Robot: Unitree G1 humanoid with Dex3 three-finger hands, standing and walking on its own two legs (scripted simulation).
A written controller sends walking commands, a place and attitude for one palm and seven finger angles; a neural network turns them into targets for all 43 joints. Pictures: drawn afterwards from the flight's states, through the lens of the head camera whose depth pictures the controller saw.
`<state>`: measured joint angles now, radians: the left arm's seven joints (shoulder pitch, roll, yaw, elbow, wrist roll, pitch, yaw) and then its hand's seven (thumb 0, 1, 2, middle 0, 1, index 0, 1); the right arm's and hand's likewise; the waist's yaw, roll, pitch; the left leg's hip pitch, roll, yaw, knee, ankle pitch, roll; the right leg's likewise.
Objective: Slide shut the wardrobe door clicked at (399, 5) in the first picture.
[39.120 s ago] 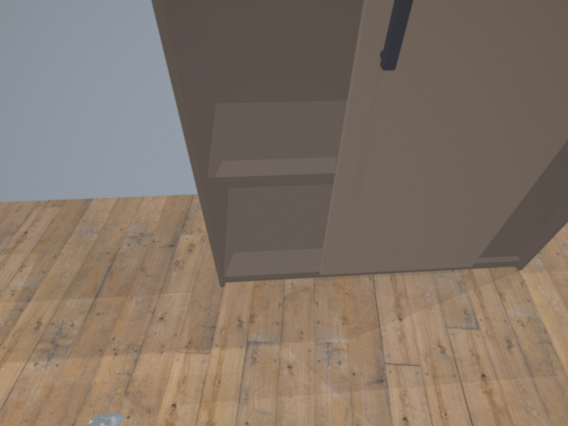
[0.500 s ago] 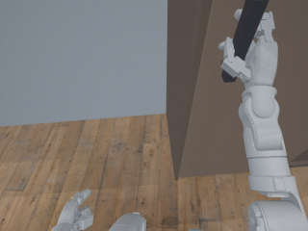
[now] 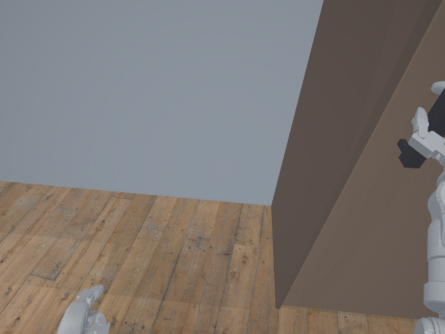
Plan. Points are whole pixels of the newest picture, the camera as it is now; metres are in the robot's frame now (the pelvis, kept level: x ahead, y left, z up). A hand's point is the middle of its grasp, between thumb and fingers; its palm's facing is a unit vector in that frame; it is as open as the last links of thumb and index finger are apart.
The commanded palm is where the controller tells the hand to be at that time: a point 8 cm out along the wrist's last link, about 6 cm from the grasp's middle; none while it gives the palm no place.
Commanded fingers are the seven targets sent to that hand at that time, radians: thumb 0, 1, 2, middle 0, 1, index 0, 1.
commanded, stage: stop walking and hold the door there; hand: right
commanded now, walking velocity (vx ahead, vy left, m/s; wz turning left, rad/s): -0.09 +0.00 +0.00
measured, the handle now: (432, 114) +0.41 -0.29 +0.25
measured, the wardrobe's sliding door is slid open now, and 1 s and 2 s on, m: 0.00 0.00 0.00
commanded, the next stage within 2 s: none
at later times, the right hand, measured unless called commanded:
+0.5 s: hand (420, 133) +0.38 -0.26 +0.23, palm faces +0.43 +0.88 -0.18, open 6.9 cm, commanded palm +0.34 -0.30 +0.21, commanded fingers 0.00 -0.90 -0.90 0.45 1.40 0.45 1.40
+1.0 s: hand (420, 134) +0.38 -0.27 +0.23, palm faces +0.43 +0.88 -0.20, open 7.0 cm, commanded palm +0.33 -0.31 +0.21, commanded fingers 0.00 -0.90 -0.90 0.45 1.40 0.45 1.40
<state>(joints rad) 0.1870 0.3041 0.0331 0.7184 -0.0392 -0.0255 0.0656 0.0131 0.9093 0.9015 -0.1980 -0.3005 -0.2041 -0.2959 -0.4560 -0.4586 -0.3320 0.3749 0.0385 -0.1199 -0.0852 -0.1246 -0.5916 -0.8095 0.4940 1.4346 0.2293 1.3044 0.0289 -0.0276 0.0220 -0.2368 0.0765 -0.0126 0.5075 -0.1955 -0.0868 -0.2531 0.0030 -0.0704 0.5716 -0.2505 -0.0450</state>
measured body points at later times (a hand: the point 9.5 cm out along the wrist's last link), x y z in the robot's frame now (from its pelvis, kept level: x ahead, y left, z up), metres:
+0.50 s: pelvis +0.02 +0.00 +0.01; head -0.01 +0.00 +0.46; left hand +0.13 +0.25 -0.10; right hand +0.35 -0.31 +0.24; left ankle +0.04 +0.16 -0.73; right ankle +0.04 -0.08 -0.73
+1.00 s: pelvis +0.03 -0.01 +0.01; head +0.02 +0.00 +0.46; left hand +0.17 +0.27 -0.08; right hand +0.35 -0.31 +0.24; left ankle +0.04 +0.16 -0.73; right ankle +0.04 -0.09 -0.73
